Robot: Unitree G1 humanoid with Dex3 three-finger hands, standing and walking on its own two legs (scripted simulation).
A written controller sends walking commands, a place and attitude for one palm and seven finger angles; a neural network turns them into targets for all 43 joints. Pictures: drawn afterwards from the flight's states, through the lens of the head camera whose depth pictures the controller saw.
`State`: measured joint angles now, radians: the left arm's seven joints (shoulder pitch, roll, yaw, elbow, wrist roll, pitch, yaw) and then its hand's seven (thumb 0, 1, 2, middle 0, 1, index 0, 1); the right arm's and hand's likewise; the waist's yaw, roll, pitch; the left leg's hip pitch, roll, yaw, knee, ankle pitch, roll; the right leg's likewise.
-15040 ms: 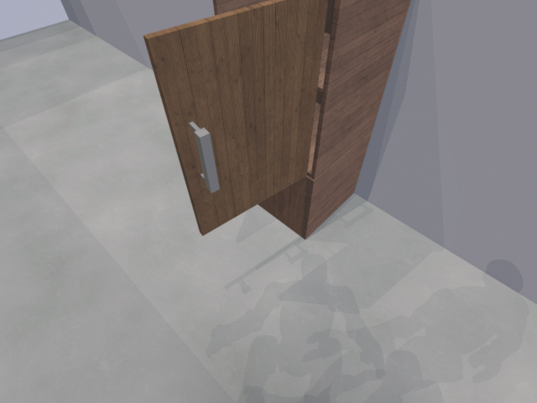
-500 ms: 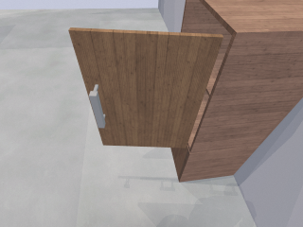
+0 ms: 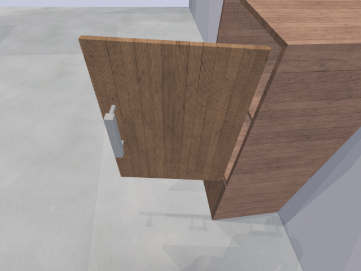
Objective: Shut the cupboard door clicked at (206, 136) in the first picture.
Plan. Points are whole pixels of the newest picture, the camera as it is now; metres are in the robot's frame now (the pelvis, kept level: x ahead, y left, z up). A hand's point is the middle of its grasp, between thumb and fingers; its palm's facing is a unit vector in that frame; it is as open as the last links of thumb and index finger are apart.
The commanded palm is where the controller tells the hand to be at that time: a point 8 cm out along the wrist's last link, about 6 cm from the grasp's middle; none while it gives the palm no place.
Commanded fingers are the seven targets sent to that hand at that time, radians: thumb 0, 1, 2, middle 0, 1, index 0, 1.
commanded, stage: shuffle to correct the standing spot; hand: left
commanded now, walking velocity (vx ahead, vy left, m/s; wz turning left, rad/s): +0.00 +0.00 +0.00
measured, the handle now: (116, 132) +0.49 +0.23 -0.03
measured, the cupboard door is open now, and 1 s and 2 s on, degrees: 81 81 81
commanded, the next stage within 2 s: come to a stop and stand still in 0.14 s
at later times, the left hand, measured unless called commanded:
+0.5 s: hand out of the picture +0.02 +0.16 -0.19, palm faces +0.02 -0.99 -0.15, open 7.4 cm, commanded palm none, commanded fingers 0.00 0.90 0.90 -0.20 -0.30 -0.20 -0.30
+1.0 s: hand out of the picture +0.02 +0.18 -0.18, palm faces +0.00 -0.98 -0.20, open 7.4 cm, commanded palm none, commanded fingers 0.00 0.90 0.90 -0.20 -0.30 -0.20 -0.30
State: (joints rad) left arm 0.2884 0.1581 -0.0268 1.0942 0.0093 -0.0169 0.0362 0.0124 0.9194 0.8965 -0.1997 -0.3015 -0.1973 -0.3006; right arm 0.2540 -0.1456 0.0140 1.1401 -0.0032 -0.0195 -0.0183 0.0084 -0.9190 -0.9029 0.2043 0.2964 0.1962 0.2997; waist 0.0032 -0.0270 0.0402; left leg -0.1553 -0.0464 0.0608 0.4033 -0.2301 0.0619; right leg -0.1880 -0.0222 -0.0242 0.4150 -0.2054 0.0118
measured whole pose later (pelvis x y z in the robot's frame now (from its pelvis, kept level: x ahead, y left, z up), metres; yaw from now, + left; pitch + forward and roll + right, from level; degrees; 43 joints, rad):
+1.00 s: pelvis +0.00 +0.01 -0.01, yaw +0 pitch -3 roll +0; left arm 0.28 0.17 -0.03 1.07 0.01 -0.01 0.04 0.01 0.91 0.90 -0.20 -0.30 -0.20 -0.30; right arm 0.27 -0.17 0.01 1.05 -0.01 -0.01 -0.03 0.01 -0.92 -0.90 0.20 0.30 0.20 0.30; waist -0.01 0.00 0.04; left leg -0.17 -0.05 0.07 0.51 -0.30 0.07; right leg -0.20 -0.03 -0.02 0.51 -0.27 0.02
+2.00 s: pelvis +0.00 +0.00 +0.00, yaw -1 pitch -2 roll +0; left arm 0.31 0.14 -0.03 1.09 0.01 -0.02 0.04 0.01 0.91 0.90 -0.20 -0.30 -0.20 -0.30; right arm 0.28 -0.13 0.01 1.15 0.00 -0.02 -0.02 0.00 -0.91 -0.90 0.20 0.30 0.20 0.30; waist 0.00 -0.03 0.04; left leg -0.14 -0.04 0.07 0.40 -0.22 0.06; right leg -0.18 -0.02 -0.01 0.41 -0.20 0.01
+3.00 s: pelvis -0.02 -0.03 -0.10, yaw +2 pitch +16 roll -1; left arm 0.49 0.22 0.14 -0.06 -0.30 -0.47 -0.27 0.02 0.90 0.90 -0.94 -1.11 -0.94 -1.11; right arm 0.27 -0.25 -0.04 0.54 0.03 -0.18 -0.06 0.01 -0.90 -0.90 0.21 0.30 0.20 0.30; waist 0.00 0.02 -0.15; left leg -0.94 0.00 0.00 1.21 -0.55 0.02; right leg -0.94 0.00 -0.10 1.17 -0.51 -0.05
